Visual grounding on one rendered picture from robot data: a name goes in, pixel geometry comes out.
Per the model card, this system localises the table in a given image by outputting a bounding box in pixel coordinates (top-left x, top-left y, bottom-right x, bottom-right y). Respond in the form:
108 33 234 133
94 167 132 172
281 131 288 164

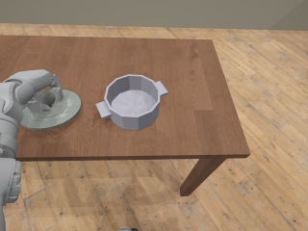
0 35 251 196

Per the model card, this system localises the pot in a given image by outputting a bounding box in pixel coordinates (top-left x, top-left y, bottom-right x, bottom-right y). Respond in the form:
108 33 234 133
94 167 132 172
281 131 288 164
95 74 168 131

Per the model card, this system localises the robot left hand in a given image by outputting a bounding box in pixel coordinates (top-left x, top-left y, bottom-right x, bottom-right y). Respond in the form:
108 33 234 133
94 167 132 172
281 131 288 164
9 69 64 113

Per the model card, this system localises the knob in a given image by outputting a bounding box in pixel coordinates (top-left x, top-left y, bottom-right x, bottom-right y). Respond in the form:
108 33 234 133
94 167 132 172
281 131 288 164
38 90 56 106

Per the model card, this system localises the lid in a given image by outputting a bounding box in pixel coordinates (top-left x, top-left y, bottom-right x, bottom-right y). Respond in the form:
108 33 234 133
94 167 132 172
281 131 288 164
20 90 82 131

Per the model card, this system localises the left robot forearm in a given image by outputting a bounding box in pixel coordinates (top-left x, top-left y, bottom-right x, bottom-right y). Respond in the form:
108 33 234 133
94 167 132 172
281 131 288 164
0 77 35 159

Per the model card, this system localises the robot left upper arm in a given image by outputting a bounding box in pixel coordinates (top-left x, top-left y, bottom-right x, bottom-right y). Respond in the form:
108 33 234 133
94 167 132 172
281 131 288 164
0 158 22 231

